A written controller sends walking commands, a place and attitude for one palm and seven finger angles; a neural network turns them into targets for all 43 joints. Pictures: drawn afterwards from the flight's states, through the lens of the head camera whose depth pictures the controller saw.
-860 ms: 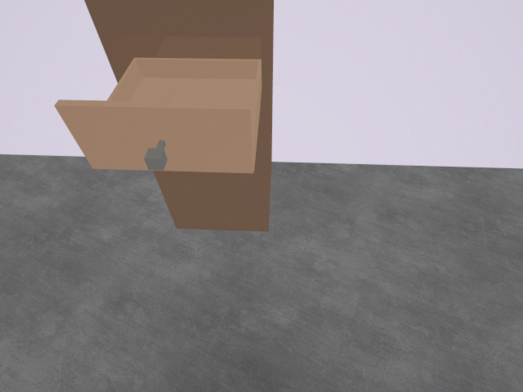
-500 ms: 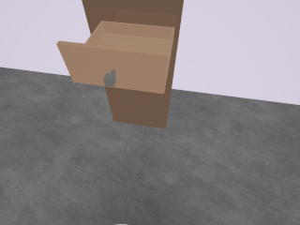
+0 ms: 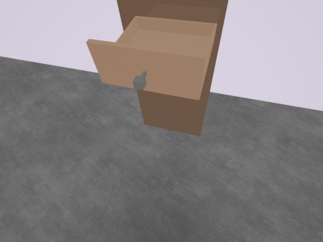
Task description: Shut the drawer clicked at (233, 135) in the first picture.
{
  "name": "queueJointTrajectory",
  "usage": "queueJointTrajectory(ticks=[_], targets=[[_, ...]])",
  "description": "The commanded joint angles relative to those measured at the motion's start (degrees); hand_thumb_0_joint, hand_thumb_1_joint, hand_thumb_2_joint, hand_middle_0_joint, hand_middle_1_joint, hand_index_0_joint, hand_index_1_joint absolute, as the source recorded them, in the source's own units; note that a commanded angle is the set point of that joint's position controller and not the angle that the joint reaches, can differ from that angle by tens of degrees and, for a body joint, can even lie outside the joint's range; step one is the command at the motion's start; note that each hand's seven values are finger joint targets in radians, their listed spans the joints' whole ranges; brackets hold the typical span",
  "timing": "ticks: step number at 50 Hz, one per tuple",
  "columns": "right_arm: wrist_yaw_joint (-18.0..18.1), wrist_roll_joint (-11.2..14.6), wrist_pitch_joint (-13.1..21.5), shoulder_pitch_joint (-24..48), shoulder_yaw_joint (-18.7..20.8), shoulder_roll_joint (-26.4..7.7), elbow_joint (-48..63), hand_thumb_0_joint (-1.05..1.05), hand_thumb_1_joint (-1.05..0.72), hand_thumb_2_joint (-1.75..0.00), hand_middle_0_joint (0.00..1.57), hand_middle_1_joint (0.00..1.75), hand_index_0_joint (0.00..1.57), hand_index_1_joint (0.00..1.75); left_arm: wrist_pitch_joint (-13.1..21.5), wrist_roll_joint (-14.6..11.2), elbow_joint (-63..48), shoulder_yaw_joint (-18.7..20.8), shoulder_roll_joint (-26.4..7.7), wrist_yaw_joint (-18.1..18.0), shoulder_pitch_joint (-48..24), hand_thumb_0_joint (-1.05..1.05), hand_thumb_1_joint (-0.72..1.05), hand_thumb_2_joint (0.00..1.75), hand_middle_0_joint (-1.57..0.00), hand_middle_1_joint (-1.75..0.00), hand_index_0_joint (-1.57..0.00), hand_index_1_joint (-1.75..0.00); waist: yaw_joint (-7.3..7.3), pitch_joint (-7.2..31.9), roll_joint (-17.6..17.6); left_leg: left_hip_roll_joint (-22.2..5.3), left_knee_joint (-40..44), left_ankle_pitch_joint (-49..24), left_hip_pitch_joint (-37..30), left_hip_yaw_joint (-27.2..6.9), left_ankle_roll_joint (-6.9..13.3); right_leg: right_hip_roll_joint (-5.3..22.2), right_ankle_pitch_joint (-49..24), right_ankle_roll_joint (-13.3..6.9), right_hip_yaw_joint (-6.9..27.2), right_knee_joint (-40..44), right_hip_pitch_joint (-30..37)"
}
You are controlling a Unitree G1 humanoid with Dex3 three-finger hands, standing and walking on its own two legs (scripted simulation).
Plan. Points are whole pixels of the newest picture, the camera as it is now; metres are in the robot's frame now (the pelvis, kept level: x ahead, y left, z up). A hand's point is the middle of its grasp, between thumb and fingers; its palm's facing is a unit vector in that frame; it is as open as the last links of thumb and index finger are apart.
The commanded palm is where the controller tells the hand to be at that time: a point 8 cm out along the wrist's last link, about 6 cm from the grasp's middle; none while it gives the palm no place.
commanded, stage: stand and wait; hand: left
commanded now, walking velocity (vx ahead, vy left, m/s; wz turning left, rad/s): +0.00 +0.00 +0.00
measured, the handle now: (141, 79) +0.59 +0.10 +0.03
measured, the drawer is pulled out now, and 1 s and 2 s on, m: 0.30 0.30 0.30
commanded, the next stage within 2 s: look at it before walking up in 0.40 s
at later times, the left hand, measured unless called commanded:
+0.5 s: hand out of the picture +0.05 +0.16 -0.16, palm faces +0.01 -0.97 -0.23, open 7.3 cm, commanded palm none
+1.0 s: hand out of the picture +0.01 +0.17 -0.17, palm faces +0.02 -0.98 -0.20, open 7.4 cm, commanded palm none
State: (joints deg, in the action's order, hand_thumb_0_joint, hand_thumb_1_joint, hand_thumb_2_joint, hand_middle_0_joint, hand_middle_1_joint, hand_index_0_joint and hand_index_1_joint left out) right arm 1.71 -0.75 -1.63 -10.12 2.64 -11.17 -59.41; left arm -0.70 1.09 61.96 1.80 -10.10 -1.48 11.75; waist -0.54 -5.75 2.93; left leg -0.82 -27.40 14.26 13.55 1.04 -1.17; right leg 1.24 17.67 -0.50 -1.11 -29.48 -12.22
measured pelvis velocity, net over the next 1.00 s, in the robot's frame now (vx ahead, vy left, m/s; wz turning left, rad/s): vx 0.00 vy -0.01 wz -0.02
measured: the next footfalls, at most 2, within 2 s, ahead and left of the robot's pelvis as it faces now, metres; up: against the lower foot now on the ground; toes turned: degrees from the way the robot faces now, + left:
left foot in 1.82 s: +0.01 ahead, +0.12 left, +0.00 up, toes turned -9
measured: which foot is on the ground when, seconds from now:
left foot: down 0.00-1.00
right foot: down 0.00-1.00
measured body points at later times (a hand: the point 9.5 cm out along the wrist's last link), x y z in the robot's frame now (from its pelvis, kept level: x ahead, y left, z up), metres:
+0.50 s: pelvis +0.01 -0.02 +0.01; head +0.04 -0.03 +0.46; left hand +0.05 +0.22 -0.15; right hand +0.01 -0.24 -0.16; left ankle +0.00 +0.13 -0.74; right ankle -0.02 -0.11 -0.74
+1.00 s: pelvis +0.00 -0.01 +0.01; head +0.02 -0.01 +0.46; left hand +0.01 +0.22 -0.15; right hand -0.02 -0.23 -0.16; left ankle +0.00 +0.13 -0.74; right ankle -0.02 -0.11 -0.74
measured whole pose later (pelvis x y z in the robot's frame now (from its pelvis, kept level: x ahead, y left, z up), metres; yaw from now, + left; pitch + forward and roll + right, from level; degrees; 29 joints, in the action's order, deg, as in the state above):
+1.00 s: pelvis +0.00 -0.01 +0.01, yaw -1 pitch -2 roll +0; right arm 2.6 -1.0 -0.7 -14.6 1.1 -7.9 -65.4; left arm -0.4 0.4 65.3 1.4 -8.5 -1.6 12.9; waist -0.4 -4.9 0.6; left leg -3.1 -22.6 12.1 8.8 1.3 -2.2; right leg -1.1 13.9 -1.2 -0.9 -22.2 -6.7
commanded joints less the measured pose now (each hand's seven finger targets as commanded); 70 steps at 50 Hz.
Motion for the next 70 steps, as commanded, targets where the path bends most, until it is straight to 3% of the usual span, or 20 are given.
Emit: queueJointTrajectory(ticks=[1,3,6,10,15,17,19,22,28,55,62,70], targets=[[-0.15,0.12,0.66,-4.72,0.31,-4.04,0.37,0.0,-0.9,-0.9,0.2,0.3,0.2,0.3,1.66,-0.45,-1.37,0.9,-8.31,-0.8,1.26,0.0,0.9,0.9,-0.2,-0.3,-0.2,-0.3,-0.79,5.28,-14.01,-2.34,1.56,-8.04,-4.9,-0.81,0.61,8.17,-25.88,-3.27,6.45,8.46,1.99],[0.09,0.18,1.07,-4.96,0.02,-4.19,-0.73,0.0,-0.9,-0.9,0.2,0.3,0.2,0.3,1.68,-0.54,-0.92,0.86,-7.54,-0.91,1.81,0.0,0.9,0.9,-0.2,-0.3,-0.2,-0.3,-0.72,5.89,-8.65,-4.15,2.99,-14.87,-6.87,-1.37,0.87,6.41,-27.93,-1.98,4.67,7.05,2.98],[0.36,0.16,1.16,-4.39,-0.26,-4.1,-1.84,0.0,-0.9,-0.9,0.2,0.3,0.2,0.3,1.48,-0.67,-0.3,0.71,-7.0,-0.9,2.07,0.0,0.9,0.9,-0.2,-0.3,-0.2,-0.3,-0.43,5.49,-3.47,-5.18,3.95,-15.91,-7.98,-1.83,0.91,5.4,-22.79,-1.51,4.28,8.14,2.8],[0.66,0.02,1.12,-4.5,-0.5,-3.56,-2.8,0.0,-0.9,-0.9,0.2,0.3,0.2,0.3,1.38,-0.71,0.6,0.81,-6.56,-0.8,2.07,0.0,0.9,0.9,-0.2,-0.3,-0.2,-0.3,-0.25,4.9,-1.13,-5.44,4.72,-14.63,-7.81,-1.6,0.78,5.01,-21.41,-1.78,4.29,9.39,3.65],[0.86,-0.02,1.23,-5.5,-0.64,-3.43,-3.41,0.0,-0.9,-0.9,0.2,0.3,0.2,0.3,1.5,-0.8,0.88,0.81,-6.66,-0.72,1.82,0.0,0.9,0.9,-0.2,-0.3,-0.2,-0.3,-0.23,4.79,-1.44,-5.67,5.59,-14.29,-7.63,-1.39,0.53,4.89,-22.52,-1.85,4.18,10.23,4.95],[0.92,0.0,1.36,-5.95,-0.6,-3.25,-3.54,0.0,-0.9,-0.9,0.2,0.3,0.2,0.3,1.57,-0.72,0.82,0.9,-6.59,-0.73,2.02,0.0,0.9,0.9,-0.2,-0.3,-0.2,-0.3,-0.07,4.68,-3.12,-5.77,5.81,-14.88,-7.88,-1.42,0.61,4.59,-23.22,-1.79,3.84,10.33,5.28],[0.95,-0.07,1.42,-6.52,-0.66,-3.33,-3.81,0.0,-0.9,-0.9,0.2,0.3,0.2,0.3,1.6,-0.84,0.92,0.86,-6.62,-0.73,1.95,0.0,0.9,0.9,-0.2,-0.3,-0.2,-0.3,-0.18,5.28,-2.14,-5.86,5.93,-15.14,-7.86,-1.21,0.5,4.82,-23.74,-1.84,3.82,10.22,5.9],[1.02,-0.01,1.5,-6.97,-0.67,-3.07,-3.93,0.0,-0.9,-0.9,0.2,0.3,0.2,0.3,1.6,-0.75,0.87,0.88,-6.29,-0.75,2.32,0.0,0.9,0.9,-0.2,-0.3,-0.2,-0.3,-0.03,4.32,-3.88,-5.87,6.44,-14.7,-7.94,-1.31,0.65,4.42,-23.0,-1.79,3.74,10.6,5.4],[0.92,-0.17,1.35,-7.92,-0.75,-2.59,-4.53,0.0,-0.9,-0.9,0.2,0.3,0.2,0.3,1.46,-0.82,0.94,0.87,-6.16,-0.7,2.44,0.0,0.9,0.9,-0.2,-0.3,-0.2,-0.3,-0.06,2.39,-3.28,-5.69,7.16,-11.66,-6.65,-1.18,0.5,4.35,-18.94,-1.79,3.99,11.5,4.53],[1.08,-0.1,1.56,-8.22,-0.54,-2.41,-4.31,0.0,-0.9,-0.9,0.2,0.3,0.2,0.3,0.97,-0.65,1.6,0.76,-4.89,-0.45,4.22,0.0,0.9,0.9,-0.2,-0.3,-0.2,-0.3,-0.02,1.37,-1.87,-5.82,7.26,-8.68,-5.98,-2.23,1.2,3.71,-11.3,-1.5,4.81,11.28,1.4],[1.39,-0.12,0.77,-7.45,0.87,-3.98,-2.42,0.0,-0.9,-0.9,0.2,0.3,0.2,0.3,-0.18,-0.18,-0.39,2.61,-6.3,0.02,2.55,0.0,0.9,0.9,-0.2,-0.3,-0.2,-0.3,-0.14,1.64,-2.59,-7.42,4.34,-4.74,-4.79,-1.09,1.74,2.89,-11.52,-2.09,6.36,7.06,-2.05],[1.65,-0.45,0.66,-4.86,2.57,-7.59,1.39,0.0,-0.9,-0.9,0.2,0.3,0.2,0.3,-1.02,0.41,-4.17,3.66,-6.21,0.82,1.54,0.0,0.9,0.9,-0.2,-0.3,-0.2,-0.3,0.33,3.99,2.89,-12.98,6.44,-1.81,-3.04,-4.65,5.07,-0.46,-9.0,-1.38,4.58,-2.69,-5.09]])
